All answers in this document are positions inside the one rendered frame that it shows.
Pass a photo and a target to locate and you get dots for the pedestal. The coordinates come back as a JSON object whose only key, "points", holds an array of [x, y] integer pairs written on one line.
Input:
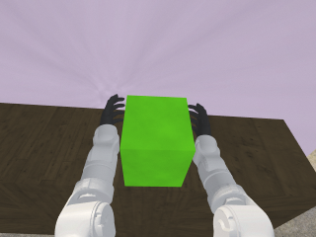
{"points": [[43, 152]]}

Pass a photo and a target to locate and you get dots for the right robot upper arm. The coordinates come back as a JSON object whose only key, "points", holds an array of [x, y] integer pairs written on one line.
{"points": [[234, 220]]}

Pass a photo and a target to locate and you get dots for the carton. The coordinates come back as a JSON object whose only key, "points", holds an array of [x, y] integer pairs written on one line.
{"points": [[157, 143]]}

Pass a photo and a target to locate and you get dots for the right robot hand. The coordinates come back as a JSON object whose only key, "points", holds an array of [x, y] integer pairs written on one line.
{"points": [[202, 121]]}

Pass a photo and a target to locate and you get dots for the left robot hand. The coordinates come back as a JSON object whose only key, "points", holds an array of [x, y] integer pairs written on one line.
{"points": [[108, 113]]}

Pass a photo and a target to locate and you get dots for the right robot forearm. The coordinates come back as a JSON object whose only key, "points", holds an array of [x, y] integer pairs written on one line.
{"points": [[217, 180]]}

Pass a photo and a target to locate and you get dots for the left robot forearm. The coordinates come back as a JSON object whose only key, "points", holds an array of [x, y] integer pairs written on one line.
{"points": [[97, 179]]}

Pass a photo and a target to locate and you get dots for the left robot upper arm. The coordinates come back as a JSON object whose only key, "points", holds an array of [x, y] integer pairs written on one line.
{"points": [[86, 219]]}

